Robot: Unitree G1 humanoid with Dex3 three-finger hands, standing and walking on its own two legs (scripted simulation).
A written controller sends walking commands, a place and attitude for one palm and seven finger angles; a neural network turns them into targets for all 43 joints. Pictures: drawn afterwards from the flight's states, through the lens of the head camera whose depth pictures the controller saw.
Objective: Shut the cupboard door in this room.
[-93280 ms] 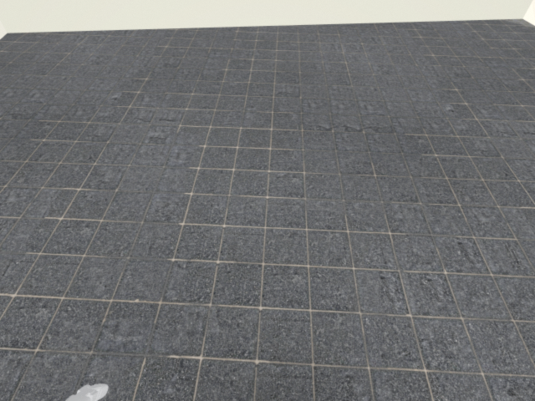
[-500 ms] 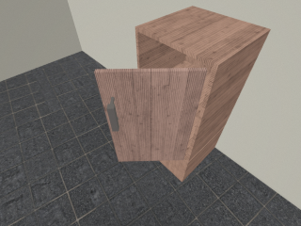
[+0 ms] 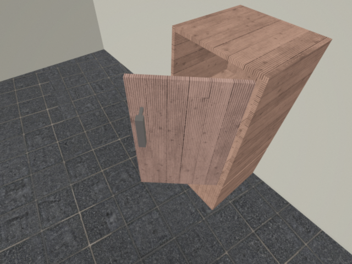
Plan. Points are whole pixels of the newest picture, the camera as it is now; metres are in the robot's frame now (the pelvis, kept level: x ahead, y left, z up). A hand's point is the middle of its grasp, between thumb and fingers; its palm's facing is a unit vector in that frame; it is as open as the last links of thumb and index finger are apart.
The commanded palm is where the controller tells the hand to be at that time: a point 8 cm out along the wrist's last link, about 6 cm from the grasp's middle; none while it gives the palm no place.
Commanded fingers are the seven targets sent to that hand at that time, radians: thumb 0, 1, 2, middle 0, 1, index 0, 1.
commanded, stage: look again from close up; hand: left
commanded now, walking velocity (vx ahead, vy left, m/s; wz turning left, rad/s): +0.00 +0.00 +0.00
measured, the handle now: (142, 127) +0.52 +0.15 -0.04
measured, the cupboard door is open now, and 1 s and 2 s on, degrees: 48 48 48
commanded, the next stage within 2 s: shuffle to correct the standing spot in 0.36 s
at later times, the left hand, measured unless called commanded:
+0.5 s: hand out of the picture +0.02 +0.14 -0.17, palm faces +0.01 -0.98 -0.19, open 7.4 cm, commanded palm none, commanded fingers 0.00 0.90 0.90 -0.20 -0.30 -0.20 -0.30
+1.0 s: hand out of the picture +0.06 +0.11 -0.18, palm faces +0.04 -0.98 -0.18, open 7.3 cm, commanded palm none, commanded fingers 0.00 0.90 0.90 -0.20 -0.30 -0.20 -0.30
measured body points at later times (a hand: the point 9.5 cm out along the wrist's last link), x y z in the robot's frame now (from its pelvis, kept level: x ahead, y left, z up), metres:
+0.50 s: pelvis +0.01 -0.03 +0.00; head +0.02 -0.03 +0.45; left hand +0.02 +0.19 -0.16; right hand +0.03 -0.26 -0.15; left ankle +0.04 +0.06 -0.74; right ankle +0.01 -0.18 -0.74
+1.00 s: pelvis +0.06 -0.05 +0.00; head +0.09 -0.05 +0.45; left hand +0.06 +0.16 -0.16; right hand +0.09 -0.28 -0.16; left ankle +0.04 +0.06 -0.74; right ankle +0.01 -0.18 -0.73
